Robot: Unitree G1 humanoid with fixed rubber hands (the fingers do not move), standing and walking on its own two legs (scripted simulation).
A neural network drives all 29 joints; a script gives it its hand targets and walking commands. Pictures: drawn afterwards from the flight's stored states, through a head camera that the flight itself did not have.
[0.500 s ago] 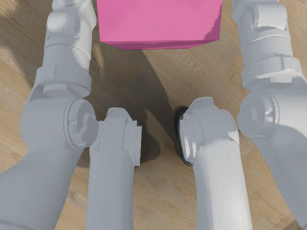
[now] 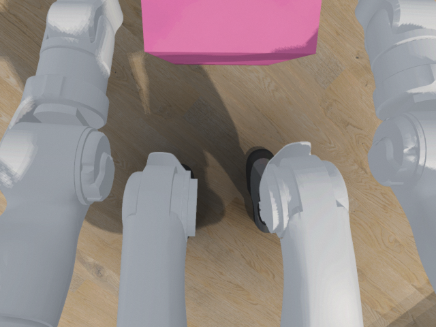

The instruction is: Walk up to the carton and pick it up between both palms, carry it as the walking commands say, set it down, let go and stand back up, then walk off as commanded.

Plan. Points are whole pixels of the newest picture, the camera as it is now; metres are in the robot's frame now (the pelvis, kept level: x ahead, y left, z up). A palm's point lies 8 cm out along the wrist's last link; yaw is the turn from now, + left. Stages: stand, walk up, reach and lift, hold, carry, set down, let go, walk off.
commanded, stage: set down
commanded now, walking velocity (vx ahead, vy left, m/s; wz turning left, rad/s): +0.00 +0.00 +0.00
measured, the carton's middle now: out of the picture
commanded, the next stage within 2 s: let go in 1.50 s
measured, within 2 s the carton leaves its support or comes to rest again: neither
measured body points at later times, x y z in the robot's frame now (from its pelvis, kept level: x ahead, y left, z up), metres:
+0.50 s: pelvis +0.01 +0.00 +0.03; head +0.36 -0.02 +0.31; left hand +0.59 +0.13 -0.09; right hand +0.56 -0.24 -0.10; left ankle +0.09 +0.10 -0.34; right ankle +0.11 -0.11 -0.34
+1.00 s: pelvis +0.02 +0.00 +0.17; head +0.35 -0.02 +0.47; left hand +0.59 +0.15 +0.06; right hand +0.56 -0.25 +0.06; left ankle +0.09 +0.10 -0.34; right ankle +0.11 -0.11 -0.34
